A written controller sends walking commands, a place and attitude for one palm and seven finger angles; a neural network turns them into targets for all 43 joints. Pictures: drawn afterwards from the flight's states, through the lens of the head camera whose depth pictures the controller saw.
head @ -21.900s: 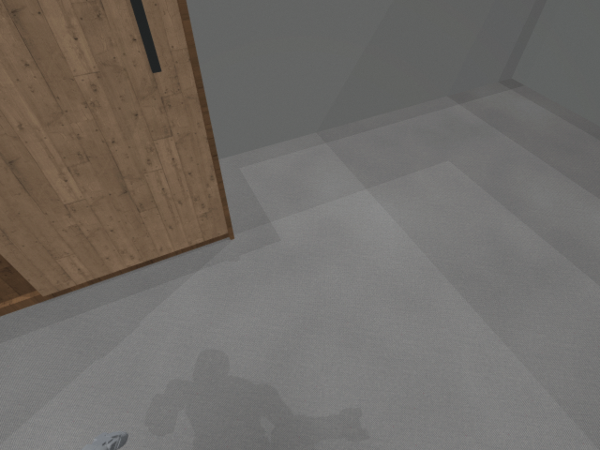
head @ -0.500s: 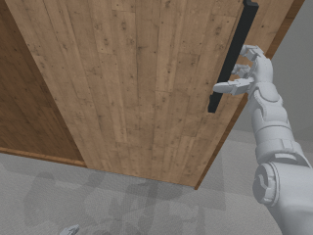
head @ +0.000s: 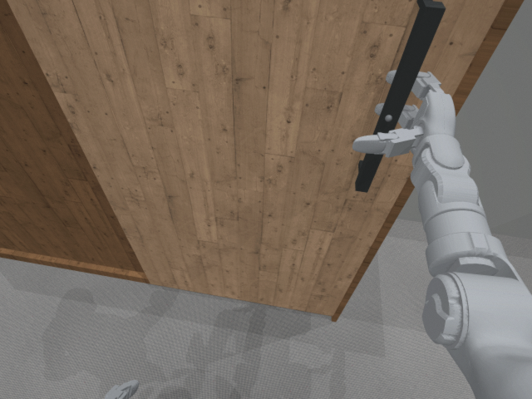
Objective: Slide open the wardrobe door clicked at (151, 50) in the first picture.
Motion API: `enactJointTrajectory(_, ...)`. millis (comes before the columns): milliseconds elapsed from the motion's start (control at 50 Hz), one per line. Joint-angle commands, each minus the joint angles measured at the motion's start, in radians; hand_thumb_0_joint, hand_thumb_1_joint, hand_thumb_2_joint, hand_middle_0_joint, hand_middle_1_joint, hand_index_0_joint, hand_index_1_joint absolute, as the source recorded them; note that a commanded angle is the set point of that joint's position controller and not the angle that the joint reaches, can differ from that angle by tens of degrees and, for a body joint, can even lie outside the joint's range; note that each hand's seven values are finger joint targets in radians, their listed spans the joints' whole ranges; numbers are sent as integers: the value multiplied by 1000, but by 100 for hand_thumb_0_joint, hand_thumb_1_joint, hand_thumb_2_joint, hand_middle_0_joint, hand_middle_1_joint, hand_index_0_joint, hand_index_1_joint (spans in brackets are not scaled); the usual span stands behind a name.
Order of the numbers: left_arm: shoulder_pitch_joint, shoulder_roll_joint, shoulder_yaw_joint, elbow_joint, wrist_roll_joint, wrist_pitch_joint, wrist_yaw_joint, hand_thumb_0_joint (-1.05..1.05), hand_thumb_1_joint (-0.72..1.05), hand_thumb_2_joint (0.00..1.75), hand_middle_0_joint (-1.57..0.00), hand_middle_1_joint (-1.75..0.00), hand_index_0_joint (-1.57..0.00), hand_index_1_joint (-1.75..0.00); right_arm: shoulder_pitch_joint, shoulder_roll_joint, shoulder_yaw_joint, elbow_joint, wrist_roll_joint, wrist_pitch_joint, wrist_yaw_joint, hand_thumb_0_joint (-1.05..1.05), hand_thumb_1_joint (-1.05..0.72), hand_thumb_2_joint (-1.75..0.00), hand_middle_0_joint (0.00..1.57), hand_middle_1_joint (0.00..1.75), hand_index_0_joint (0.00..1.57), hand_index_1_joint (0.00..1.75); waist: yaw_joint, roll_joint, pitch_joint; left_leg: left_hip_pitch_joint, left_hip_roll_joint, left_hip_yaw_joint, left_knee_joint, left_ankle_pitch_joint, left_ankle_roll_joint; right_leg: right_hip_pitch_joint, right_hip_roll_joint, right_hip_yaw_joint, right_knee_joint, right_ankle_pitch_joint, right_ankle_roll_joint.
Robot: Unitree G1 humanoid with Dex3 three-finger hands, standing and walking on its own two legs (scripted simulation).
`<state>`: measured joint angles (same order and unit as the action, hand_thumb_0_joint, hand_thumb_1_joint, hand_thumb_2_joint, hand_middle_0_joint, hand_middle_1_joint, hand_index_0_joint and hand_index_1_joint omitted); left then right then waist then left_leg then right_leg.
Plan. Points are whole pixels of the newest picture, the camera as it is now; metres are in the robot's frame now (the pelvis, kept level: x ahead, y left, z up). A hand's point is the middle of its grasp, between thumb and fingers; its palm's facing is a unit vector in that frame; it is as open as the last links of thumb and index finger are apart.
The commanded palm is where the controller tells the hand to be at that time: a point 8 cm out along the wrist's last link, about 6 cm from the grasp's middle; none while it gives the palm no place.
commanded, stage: slide the fingers in behind the handle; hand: right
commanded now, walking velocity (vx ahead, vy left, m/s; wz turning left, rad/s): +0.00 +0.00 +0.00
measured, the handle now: (387, 109) +0.52 -0.12 +0.19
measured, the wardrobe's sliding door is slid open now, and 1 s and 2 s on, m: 0.00 0.00 0.00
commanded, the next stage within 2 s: grip the handle and tug to test in 0.98 s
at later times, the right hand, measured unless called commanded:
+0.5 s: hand (375, 119) +0.47 -0.09 +0.21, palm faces +0.04 +1.00 +0.01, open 14.0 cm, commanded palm +0.44 -0.14 +0.20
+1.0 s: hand (374, 118) +0.47 -0.09 +0.20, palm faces +0.03 +1.00 +0.00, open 14.0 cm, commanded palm +0.44 -0.15 +0.20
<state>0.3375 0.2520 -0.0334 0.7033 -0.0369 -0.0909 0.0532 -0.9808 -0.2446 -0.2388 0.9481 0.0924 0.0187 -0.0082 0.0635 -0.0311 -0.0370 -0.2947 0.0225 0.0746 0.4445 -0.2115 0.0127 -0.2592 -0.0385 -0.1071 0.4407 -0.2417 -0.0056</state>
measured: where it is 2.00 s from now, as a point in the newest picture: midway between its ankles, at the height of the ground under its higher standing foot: outside the picture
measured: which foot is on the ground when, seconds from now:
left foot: down 0.00-1.00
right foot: down 0.00-1.00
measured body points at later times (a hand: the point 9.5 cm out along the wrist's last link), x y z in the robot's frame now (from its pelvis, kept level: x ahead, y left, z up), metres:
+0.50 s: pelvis +0.00 +0.00 +0.00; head +0.01 +0.01 +0.45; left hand +0.10 +0.25 -0.12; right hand +0.46 -0.14 +0.21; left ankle +0.01 +0.11 -0.74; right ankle -0.01 -0.11 -0.74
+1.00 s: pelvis +0.00 +0.00 +0.00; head +0.01 +0.01 +0.45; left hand +0.07 +0.25 -0.13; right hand +0.47 -0.14 +0.21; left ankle +0.01 +0.11 -0.74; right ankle -0.01 -0.11 -0.74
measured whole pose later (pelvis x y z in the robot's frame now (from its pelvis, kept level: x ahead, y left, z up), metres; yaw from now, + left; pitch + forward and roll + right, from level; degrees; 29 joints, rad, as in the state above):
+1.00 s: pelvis +0.00 +0.00 +0.00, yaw -1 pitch +3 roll +0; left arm 0.34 0.25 -0.03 0.73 -0.03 -0.09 0.05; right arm -1.01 -0.20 -0.20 0.98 0.10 0.02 -0.06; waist 0.06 -0.03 -0.04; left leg -0.29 0.03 0.08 0.45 -0.21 0.01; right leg -0.26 -0.03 -0.10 0.44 -0.24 -0.01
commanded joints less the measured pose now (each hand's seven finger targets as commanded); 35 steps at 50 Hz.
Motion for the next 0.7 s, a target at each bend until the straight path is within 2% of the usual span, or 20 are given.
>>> enactJointTrajectory(0, -7, 131, 52, -114, -10, -37, 6, 0, 90, 90, -20, -30, -20, -30, -530, -160, 7, -260, 19, -54, 3, 0, 50, -30, 30, 120, 30, 120, -6, 60, -329, 145, -26, -44, -30, 306, 14, 119, 21, 71, -26, 245, -33)
enactJointTrajectory(40, -6, 130, 55, -111, -8, -39, 7, 0, 90, 90, -20, -30, -20, -30, -541, -172, -11, -291, 24, -48, -3, 0, 50, -30, 30, 120, 30, 120, -9, 58, -352, 149, -28, -45, -28, 319, 15, 137, 22, 72, -21, 262, -35)
enactJointTrajectory(160, -17, 119, 54, -103, -6, -44, 1, 0, 90, 90, -20, -30, -20, -30, -551, -80, 62, -354, 22, -34, -27, 0, 50, -30, 30, 120, 30, 120, -1, 20, -356, 127, -30, -37, -24, 326, 16, 170, 20, 79, -19, 294, -27)
enactJointTrajectory(180, -11, 124, 59, -101, -4, -42, 1, 0, 90, 90, -20, -30, -20, -30, -521, -111, 27, -340, 20, -31, -36, 0, 50, -30, 30, 120, 30, 120, -15, 60, -365, 145, -31, -34, -23, 328, 18, 166, 18, 82, -18, 306, -28)
enactJointTrajectory(220, -23, 119, 52, -100, -2, -39, -2, 0, 90, 90, -20, -30, -20, -30, -522, -85, 41, -341, 24, -16, -44, 0, 50, -30, 30, 120, 30, 120, -14, 53, -344, 142, -30, -35, -23, 332, 16, 152, 22, 78, -23, 295, -27)
enactJointTrajectory(260, -29, 120, 49, -101, -1, -32, 0, 0, 90, 90, -20, -30, -20, -30, -500, -102, 22, -304, 21, 1, -55, 0, 50, -30, 30, 120, 30, 120, -17, 94, -313, 147, -28, -37, -30, 313, 13, 120, 24, 75, -31, 262, -30)
enactJointTrajectory(280, -25, 126, 51, -97, 2, -26, 3, 0, 90, 90, -20, -30, -20, -30, -494, -149, -17, -280, 12, 2, -65, 0, 50, -30, 30, 120, 30, 120, -23, 125, -306, 159, -25, -39, -36, 303, 11, 109, 22, 75, -34, 253, -33)
enactJointTrajectory(300, -30, 123, 50, -103, 2, -22, 3, 0, 90, 90, -20, -30, -20, -30, -506, -152, -14, -311, 8, -2, -70, 0, 50, -30, 30, 120, 30, 120, -23, 114, -325, 172, -24, -43, -34, 317, 10, 112, 24, 71, -36, 260, -35)
enactJointTrajectory(340, -40, 111, 47, -110, 1, -23, 2, 0, 90, 90, -20, -30, -20, -30, -527, -73, 57, -323, 2, -6, -63, 0, 50, -30, 30, 120, 30, 120, -9, 60, -314, 144, -24, -40, -32, 316, 14, 135, 24, 70, -31, 264, -31)
enactJointTrajectory(380, -34, 117, 52, -107, 1, -21, 4, 0, 90, 90, -20, -30, -20, -30, -515, -90, 42, -315, 6, -12, -59, 0, 50, -30, 30, 120, 30, 120, -14, 96, -334, 159, -26, -39, -31, 324, 15, 143, 21, 74, -26, 276, -32)
enactJointTrajectory(400, -41, 114, 46, -108, -1, -21, 5, 0, 90, 90, -20, -30, -20, -30, -525, -68, 54, -297, 19, -7, -54, 0, 50, -30, 30, 120, 30, 120, -6, 93, -316, 150, -25, -41, -34, 318, 13, 133, 25, 74, -29, 259, -33)
enactJointTrajectory(420, -39, 116, 46, -103, -2, -20, 8, 0, 90, 90, -20, -30, -20, -30, -543, -96, 35, -290, 19, -6, -54, 0, 50, -30, 30, 120, 30, 120, -4, 90, -308, 143, -25, -42, -38, 303, 12, 130, 24, 75, -29, 243, -32)
enactJointTrajectory(480, -45, 115, 44, -107, 1, -19, 9, 0, 90, 90, -20, -30, -20, -30, -545, -99, 35, -295, 16, -12, -56, 0, 50, -30, 30, 120, 30, 120, -10, 83, -320, 153, -20, -45, -42, 284, 11, 127, 26, 75, -32, 228, -33)
enactJointTrajectory(500, -51, 109, 40, -107, -1, -22, 9, 0, 90, 90, -20, -30, -20, -30, -565, -68, 63, -289, 17, -13, -56, 0, 50, -30, 30, 120, 30, 120, -1, 68, -305, 134, -21, -46, -42, 277, 11, 128, 28, 76, -31, 220, -34)
enactJointTrajectory(520, -42, 111, 42, -100, -1, -23, 10, 0, 90, 90, -20, -30, -20, -30, -573, -78, 57, -272, 14, -16, -57, 0, 50, -30, 30, 120, 30, 120, 3, 84, -298, 128, -21, -45, -43, 269, 10, 123, 27, 79, -30, 212, -33)
enactJointTrajectory(580, -35, 114, 44, -99, 2, -23, 10, 0, 90, 90, -20, -30, -20, -30, -580, -69, 61, -254, 13, -26, -61, 0, 50, -30, 30, 120, 30, 120, 2, 91, -316, 132, -21, -41, -38, 271, 12, 129, 27, 82, -30, 222, -33)
enactJointTrajectory(600, -37, 112, 43, -100, 1, -26, 10, 0, 90, 90, -20, -30, -20, -30, -594, -72, 59, -262, 15, -30, -61, 0, 50, -30, 30, 120, 30, 120, 1, 66, -336, 132, -21, -45, -34, 278, 12, 136, 28, 82, -28, 226, -32)
enactJointTrajectory(620, -37, 110, 42, -94, -1, -26, 11, 0, 90, 90, -20, -30, -20, -30, -600, -75, 61, -243, 12, -32, -59, 0, 50, -30, 30, 120, 30, 120, 6, 63, -316, 121, -21, -45, -38, 267, 12, 131, 28, 82, -26, 216, -31)
enactJointTrajectory(640, -29, 110, 41, -90, 2, -27, 10, 0, 90, 90, -20, -30, -20, -30, -607, -53, 77, -223, 12, -31, -58, 0, 50, -30, 30, 120, 30, 120, 12, 64, -303, 109, -22, -42, -37, 263, 12, 125, 28, 83, -27, 212, -30)
enactJointTrajectory(680, -18, 118, 47, -88, 4, -29, 9, 0, 90, 90, -20, -30, -20, -30, -595, -77, 54, -210, 13, -41, -60, 0, 50, -30, 30, 120, 30, 120, 7, 94, -321, 118, -23, -40, -36, 261, 12, 127, 26, 87, -26, 218, -32)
